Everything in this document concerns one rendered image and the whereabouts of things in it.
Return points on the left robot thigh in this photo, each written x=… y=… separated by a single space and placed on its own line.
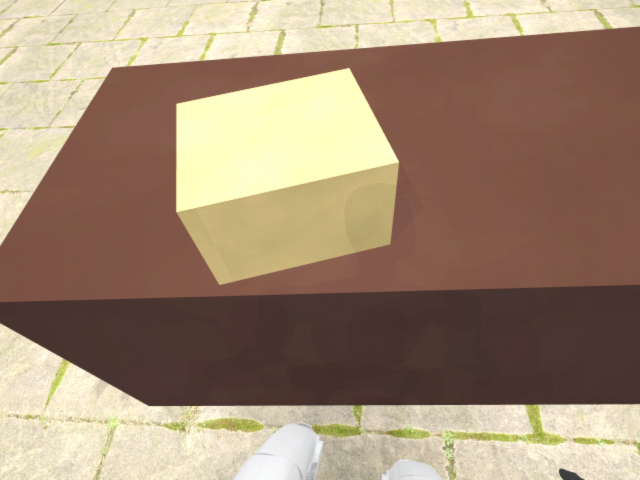
x=293 y=452

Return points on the robot thigh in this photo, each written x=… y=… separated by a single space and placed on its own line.
x=411 y=470
x=293 y=452

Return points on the carton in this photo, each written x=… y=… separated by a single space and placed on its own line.
x=283 y=175

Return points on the right robot thigh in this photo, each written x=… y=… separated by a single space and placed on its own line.
x=411 y=470

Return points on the pedestal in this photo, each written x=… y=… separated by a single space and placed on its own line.
x=512 y=276

